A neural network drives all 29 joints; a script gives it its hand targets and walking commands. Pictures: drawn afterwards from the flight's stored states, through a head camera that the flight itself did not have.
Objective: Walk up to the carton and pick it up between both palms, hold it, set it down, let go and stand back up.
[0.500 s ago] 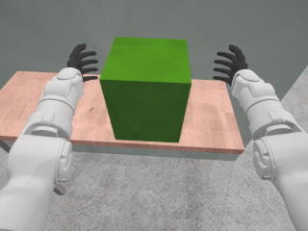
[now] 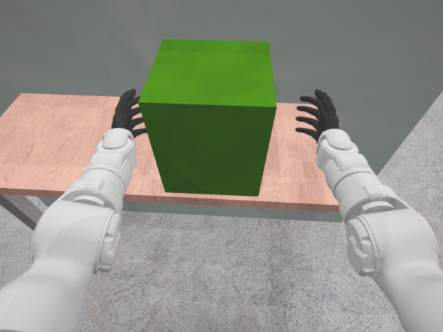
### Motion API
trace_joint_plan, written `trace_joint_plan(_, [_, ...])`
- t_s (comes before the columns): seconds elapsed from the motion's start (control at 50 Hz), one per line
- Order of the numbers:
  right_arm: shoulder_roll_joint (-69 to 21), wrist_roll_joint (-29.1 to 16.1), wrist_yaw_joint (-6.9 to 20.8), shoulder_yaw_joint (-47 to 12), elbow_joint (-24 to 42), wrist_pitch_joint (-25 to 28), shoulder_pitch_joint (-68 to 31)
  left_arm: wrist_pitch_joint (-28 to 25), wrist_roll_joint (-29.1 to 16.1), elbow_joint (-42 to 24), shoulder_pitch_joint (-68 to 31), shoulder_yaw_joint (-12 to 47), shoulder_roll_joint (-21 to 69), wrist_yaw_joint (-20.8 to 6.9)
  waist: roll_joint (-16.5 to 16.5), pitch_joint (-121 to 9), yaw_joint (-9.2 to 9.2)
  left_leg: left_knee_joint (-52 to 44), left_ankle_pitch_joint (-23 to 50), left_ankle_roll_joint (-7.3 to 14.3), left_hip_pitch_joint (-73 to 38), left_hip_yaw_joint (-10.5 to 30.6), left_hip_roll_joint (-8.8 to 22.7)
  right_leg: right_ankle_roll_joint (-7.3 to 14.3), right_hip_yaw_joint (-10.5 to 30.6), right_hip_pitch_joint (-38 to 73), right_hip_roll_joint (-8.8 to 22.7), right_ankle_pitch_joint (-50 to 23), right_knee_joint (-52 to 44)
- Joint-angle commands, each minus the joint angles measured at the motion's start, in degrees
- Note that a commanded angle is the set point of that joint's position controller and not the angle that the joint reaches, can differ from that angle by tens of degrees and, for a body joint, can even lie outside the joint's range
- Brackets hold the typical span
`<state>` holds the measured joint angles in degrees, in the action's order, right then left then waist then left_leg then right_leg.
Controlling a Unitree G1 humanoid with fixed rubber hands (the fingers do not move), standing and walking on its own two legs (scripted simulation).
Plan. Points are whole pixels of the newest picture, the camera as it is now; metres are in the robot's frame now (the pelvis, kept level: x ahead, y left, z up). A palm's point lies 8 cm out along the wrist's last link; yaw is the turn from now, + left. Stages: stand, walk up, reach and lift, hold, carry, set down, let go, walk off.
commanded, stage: reach and lift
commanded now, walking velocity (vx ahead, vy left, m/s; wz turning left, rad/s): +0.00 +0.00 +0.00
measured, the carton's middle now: (213, 122) +0.52 +0.01 +0.09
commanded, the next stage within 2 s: none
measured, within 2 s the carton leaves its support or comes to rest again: neither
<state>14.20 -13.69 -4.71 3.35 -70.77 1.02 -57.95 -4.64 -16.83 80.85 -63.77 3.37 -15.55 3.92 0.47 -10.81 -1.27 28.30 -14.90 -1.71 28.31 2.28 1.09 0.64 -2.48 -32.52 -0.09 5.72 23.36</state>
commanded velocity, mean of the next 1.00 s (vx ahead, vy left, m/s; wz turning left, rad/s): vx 0.00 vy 0.00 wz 0.00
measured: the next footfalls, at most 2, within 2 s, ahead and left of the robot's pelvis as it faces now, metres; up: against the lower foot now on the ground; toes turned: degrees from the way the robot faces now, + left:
none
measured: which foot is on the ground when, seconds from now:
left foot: down 0.00-1.00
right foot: down 0.00-1.00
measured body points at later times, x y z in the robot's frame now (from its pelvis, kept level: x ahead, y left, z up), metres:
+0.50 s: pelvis -0.01 +0.00 +0.00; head +0.06 +0.00 +0.45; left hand +0.48 +0.17 +0.12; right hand +0.46 -0.14 +0.11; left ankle -0.03 +0.13 -0.73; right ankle +0.05 -0.11 -0.74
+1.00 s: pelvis +0.03 +0.01 +0.01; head +0.06 +0.02 +0.46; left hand +0.46 +0.16 +0.12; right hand +0.45 -0.15 +0.11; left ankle -0.03 +0.13 -0.73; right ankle +0.05 -0.11 -0.73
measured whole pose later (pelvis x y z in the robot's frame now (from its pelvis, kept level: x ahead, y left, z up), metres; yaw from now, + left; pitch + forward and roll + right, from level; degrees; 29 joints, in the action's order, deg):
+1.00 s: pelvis +0.03 +0.01 +0.01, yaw +1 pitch +3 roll -1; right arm -5.0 24.8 1.1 38.1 -50.1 4.6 -45.4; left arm 2.4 20.4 53.9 -50.9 -30.9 2.9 1.8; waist 0.6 0.5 -1.0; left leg 19.2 -14.2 -0.7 7.6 3.0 0.6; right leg -0.8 -3.4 -11.3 0.5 5.7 14.5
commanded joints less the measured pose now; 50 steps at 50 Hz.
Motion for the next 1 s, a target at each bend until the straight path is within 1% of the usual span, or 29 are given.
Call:
trace_joint_plan(0.0, [8.94,-0.86,0.03,0.01,8.74,3.08,-31.49,-4.47,-1.14,-7.72,-30.01,0.51,-8.21,0.41,-0.67,-35.25,-0.9,-2.67,17.23,-2.56,1.85,-3.6,-1.34,-0.49,1.12,30.31,-0.44,-17.15,4.81])
trace_joint_plan(0.06, [8.04,-1.21,0.23,0.02,7.39,3.19,-30.42,-4.87,-0.45,-6.64,-29.3,0.45,-7.34,0.36,0.4,-35.74,-0.71,-2.66,17.84,-2.55,2.09,-3.38,-1.26,-0.13,1.48,30.21,-0.1,-17.41,4.88])
trace_joint_plan(0.08, [7.02,-1.62,0.3,-1.01,7.11,2.88,-30.84,-5.15,-0.55,-6.17,-29.81,0.12,-7.7,0.17,-0.5,-33.84,-0.27,-2.64,16.04,-2.06,3.95,-3.61,-1.53,-0.37,2.01,31.32,0.18,-16.68,4.81])
trace_joint_plan(0.16, [5.03,-0.55,0.4,0.38,7.18,3.08,-30.23,-6.16,0.77,-7.04,-30.98,0.42,-5.4,0.51,2.41,-34.49,-0.86,-3.48,14.94,-2.25,4.21,-3.71,-1.45,0.05,1.84,30.35,0.54,-14.53,4.49])
trace_joint_plan(0.18, [4.34,0.09,0.42,0.59,6.74,2.72,-30.79,-6.24,0.91,-6.68,-31.39,-0.44,-5.58,0.56,0.89,-33.66,-0.75,-3.48,13.95,-2.06,4.34,-3.69,-1.58,-0.09,1.7,29.49,0.43,-13.29,4.26])
trace_joint_plan(0.2, [4.85,0.72,0.28,1.06,6.87,2.67,-30.31,-6.0,1.38,-6.36,-30.86,-0.53,-5.27,0.65,1.65,-33.35,-0.98,-3.7,14.39,-2.14,4.21,-3.63,-1.62,-0.03,1.81,29.9,0.54,-14.02,4.19])
trace_joint_plan(0.22, [3.43,0.91,0.1,1.34,7.05,2.38,-30.91,-5.98,1.27,-6.47,-31.2,-0.77,-4.64,0.44,0.54,-32.88,-1.04,-3.79,11.88,-1.67,5.81,-3.73,-1.76,-0.35,1.93,30.36,0.8,-12.26,3.84])
trace_joint_plan(0.24, [1.6,1.83,-0.06,1.28,8.26,2.21,-31.19,-6.37,1.47,-6.48,-31.31,-1.3,-3.58,0.4,-0.71,-32.41,-1.07,-4.42,11.07,-0.88,7.32,-3.6,-1.89,-0.52,2.4,31.37,1.16,-12.08,3.76])
trace_joint_plan(0.26, [1.12,2.99,-0.35,2.43,9.78,2.21,-31.39,-6.73,1.69,-7.45,-31.99,-1.05,-3.12,0.3,0.12,-34.0,-1.84,-4.8,10.27,-0.83,7.89,-3.74,-1.98,-0.57,2.67,32.04,1.34,-12.36,3.82])
trace_joint_plan(0.3, [-0.5,4.8,-0.79,3.86,12.91,2.32,-32.55,-7.01,2.28,-7.93,-32.57,-2.21,-1.98,0.12,-0.43,-35.29,-1.74,-5.1,9.46,-0.61,8.5,-4.11,-2.33,-0.95,2.74,33.46,1.58,-13.09,3.99])
trace_joint_plan(0.34, [-0.45,7.98,-1.46,6.8,13.86,2.68,-32.34,-6.79,4.36,-9.41,-32.67,-3.62,-1.14,0.38,0.66,-38.89,-2.68,-4.88,12.83,-1.25,7.08,-4.21,-2.47,-0.8,2.39,35.03,1.32,-16.81,4.35])
trace_joint_plan(0.38, [-2.26,10.39,-2.0,8.43,16.43,3.08,-31.92,-6.53,5.82,-10.69,-32.06,-5.05,0.57,0.3,0.04,-40.45,-3.17,-4.81,14.08,-1.65,6.07,-4.29,-2.65,-1.07,2.06,36.88,1.24,-18.82,4.2])
trace_joint_plan(0.42, [-3.47,13.49,-2.28,11.35,16.27,2.96,-31.65,-5.85,8.4,-11.7,-32.35,-6.52,2.26,0.22,1.78,-40.08,-3.47,-5.47,15.09,-2.28,4.19,-4.43,-2.51,-0.68,1.3,36.33,0.91,-18.74,3.56])
trace_joint_plan(0.46, [-4.03,16.14,-2.91,13.56,16.65,3.17,-31.0,-4.91,10.68,-12.53,-31.34,-9.08,2.5,0.27,0.23,-38.91,-3.53,-5.58,16.34,-2.41,2.66,-4.84,-2.68,-1.24,0.86,37.26,0.19,-20.23,3.29])
trace_joint_plan(0.48, [-4.11,17.41,-3.22,14.38,16.74,3.61,-30.07,-4.34,11.97,-13.62,-30.03,-9.7,3.61,0.38,1.16,-39.49,-3.67,-5.29,19.93,-2.84,0.28,-4.78,-2.62,-0.97,0.57,37.56,-0.12,-23.22,3.38])
trace_joint_plan(0.5, [-4.57,18.19,-3.08,15.75,15.82,3.72,-29.85,-3.7,13.25,-15.44,-30.51,-10.47,5.03,0.66,2.12,-39.04,-4.06,-5.08,22.0,-3.63,-1.97,-4.72,-2.31,-0.76,-0.26,37.06,-0.72,-22.89,3.09])
trace_joint_plan(0.54, [-9.21,19.54,-1.85,16.4,16.6,3.79,-29.91,-2.46,15.7,-17.67,-30.21,-12.05,9.87,-0.1,2.25,-38.27,-3.4,-4.67,26.38,-3.94,-6.4,-4.63,-2.02,-0.34,-1.09,36.21,-1.11,-23.62,1.75])
trace_joint_plan(0.6, [-12.47,25.11,0.18,20.46,17.65,4.53,-28.11,-1.18,22.35,-19.69,-28.69,-17.54,12.82,-1.15,2.2,-34.85,-2.66,-5.84,27.7,-4.07,-8.17,-5.2,-2.2,-0.81,-1.71,38.92,-1.34,-24.33,0.44])
trace_joint_plan(0.64, [-18.21,29.64,3.01,23.48,17.67,4.99,-26.74,-0.25,27.73,-21.21,-27.39,-20.71,18.75,-2.97,3.27,-31.66,-2.05,-7.75,26.45,-4.36,-10.83,-5.74,-1.95,-0.61,-2.45,39.79,-1.44,-21.73,-1.39])
trace_joint_plan(0.68, [-27.68,34.25,6.67,23.92,19.46,5.95,-27.1,0.3,31.81,-22.32,-26.33,-20.58,29.31,-5.46,4.35,-29.96,-2.07,-8.63,27.9,-4.93,-14.9,-5.76,-1.94,-0.81,-3.78,39.39,-1.57,-21.21,-2.77])
trace_joint_plan(0.72, [-34.45,37.28,9.72,22.51,21.81,6.48,-26.44,1.12,35.14,-20.79,-21.68,-22.47,35.96,-7.82,3.16,-27.19,-0.87,-9.07,27.77,-4.53,-14.78,-6.31,-2.3,-1.24,-3.73,43.57,-1.48,-23.69,-3.26])
trace_joint_plan(0.74, [-34.71,37.61,10.43,22.26,23.1,6.92,-25.52,1.43,36.47,-21.19,-20.11,-23.56,35.9,-8.31,2.76,-27.37,-0.09,-9.48,27.67,-4.35,-13.45,-6.67,-2.49,-1.68,-3.47,46.88,-1.41,-25.61,-2.68])
trace_joint_plan(0.76, [-35.47,38.04,11.01,21.95,22.54,6.6,-24.4,2.02,37.59,-21.62,-18.5,-24.5,36.24,-8.67,2.12,-24.02,0.24,-10.82,24.46,-4.11,-11.93,-6.89,-2.47,-1.91,-3.35,48.6,-1.24,-24.54,-2.68])
trace_joint_plan(0.78, [-36.07,38.17,11.53,21.55,22.38,6.39,-23.73,2.65,38.03,-22.12,-17.69,-25.48,36.43,-8.93,1.5,-22.03,0.55,-11.72,22.14,-3.75,-10.91,-7.28,-2.62,-2.44,-3.32,49.63,-1.11,-23.67,-2.63])
trace_joint_plan(0.8, [-35.83,38.47,11.81,21.42,23.44,6.51,-23.39,3.35,37.95,-23.59,-16.74,-24.91,36.79,-9.0,1.13,-20.69,0.06,-12.17,21.23,-3.51,-11.02,-7.11,-2.54,-2.7,-3.3,49.41,-1.17,-23.43,-2.66])
trace_joint_plan(0.88, [-35.7,39.83,11.99,21.64,23.92,6.8,-20.57,5.67,37.67,-27.27,-14.59,-22.99,37.86,-8.8,0.39,-17.16,-1.27,-10.53,24.91,-4.22,-15.77,-7.49,-1.98,-3.21,-5.03,45.32,-1.94,-19.97,-3.72])
trace_joint_plan(0.9, [-35.65,40.09,12.01,21.48,23.08,6.44,-19.01,6.23,38.03,-27.36,-13.3,-23.64,37.5,-8.85,-0.08,-15.96,-0.71,-10.34,24.85,-4.06,-16.23,-7.8,-2.01,-3.17,-5.02,45.42,-1.95,-19.46,-3.91])
trace_joint_plan(0.94, [-36.49,39.54,12.16,20.35,23.29,5.88,-17.07,7.29,37.69,-29.3,-12.04,-23.09,37.61,-8.97,-0.67,-14.87,-0.49,-10.6,24.76,-3.53,-17.01,-7.92,-2.24,-3.56,-5.0,46.31,-1.69,-21.67,-3.64])
trace_joint_plan(0.98, [-35.85,39.38,11.99,20.11,23.75,6.4,-16.81,8.04,37.71,-31.52,-11.22,-21.34,38.6,-8.52,0.82,-15.5,-1.12,-9.74,28.03,-4.27,-19.2,-7.71,-1.87,-3.48,-5.48,44.54,-2.16,-23.06,-3.15])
